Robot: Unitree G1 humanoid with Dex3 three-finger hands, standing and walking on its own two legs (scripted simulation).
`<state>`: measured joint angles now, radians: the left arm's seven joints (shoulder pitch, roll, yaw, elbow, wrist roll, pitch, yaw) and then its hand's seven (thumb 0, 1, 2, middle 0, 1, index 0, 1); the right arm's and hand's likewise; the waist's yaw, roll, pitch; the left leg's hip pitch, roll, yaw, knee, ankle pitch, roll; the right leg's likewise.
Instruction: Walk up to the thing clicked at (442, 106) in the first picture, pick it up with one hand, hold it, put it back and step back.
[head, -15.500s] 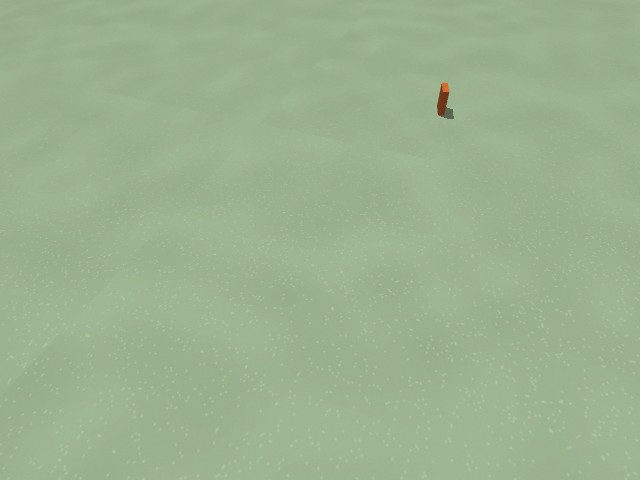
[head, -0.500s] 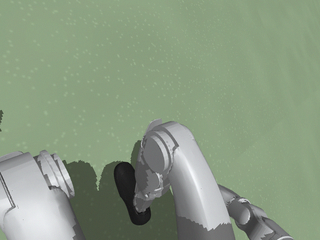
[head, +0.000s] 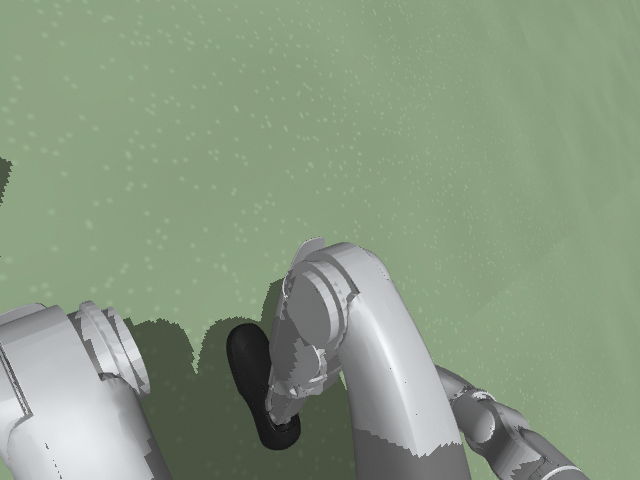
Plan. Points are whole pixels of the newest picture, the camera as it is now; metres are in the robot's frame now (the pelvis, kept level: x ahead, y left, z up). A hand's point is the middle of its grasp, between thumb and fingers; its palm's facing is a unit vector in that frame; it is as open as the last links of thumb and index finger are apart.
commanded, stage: close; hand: left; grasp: from the side
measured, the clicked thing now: out of the picture +0.49 +0.31 -0.21
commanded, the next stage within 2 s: settle in 0.44 s
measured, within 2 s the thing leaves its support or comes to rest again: leaves its support in 0.92 s
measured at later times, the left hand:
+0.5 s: hand out of the picture +0.43 +0.30 -0.18, palm faces +0.44 -0.90 +0.00, open 8.1 cm
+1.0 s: hand out of the picture +0.43 +0.31 -0.16, palm faces +0.45 -0.89 +0.01, open 8.2 cm
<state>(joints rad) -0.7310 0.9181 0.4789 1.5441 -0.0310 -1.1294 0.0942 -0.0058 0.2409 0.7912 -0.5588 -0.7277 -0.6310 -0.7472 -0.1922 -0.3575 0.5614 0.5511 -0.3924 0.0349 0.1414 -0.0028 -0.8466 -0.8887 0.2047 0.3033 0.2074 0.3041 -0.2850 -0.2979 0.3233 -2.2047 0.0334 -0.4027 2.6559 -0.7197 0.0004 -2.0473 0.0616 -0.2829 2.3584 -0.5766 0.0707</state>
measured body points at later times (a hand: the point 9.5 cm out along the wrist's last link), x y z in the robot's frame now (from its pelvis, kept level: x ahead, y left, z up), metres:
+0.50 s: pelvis +0.00 +0.00 +0.00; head +0.23 +0.21 +0.32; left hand +0.40 +0.35 -0.18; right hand +0.18 -0.23 -0.03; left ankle +0.08 +0.12 -0.26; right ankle +0.15 -0.12 -0.26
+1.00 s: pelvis +0.00 +0.00 +0.00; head +0.22 +0.21 +0.33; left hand +0.40 +0.35 -0.16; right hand +0.17 -0.23 -0.03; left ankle +0.08 +0.12 -0.26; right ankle +0.15 -0.12 -0.26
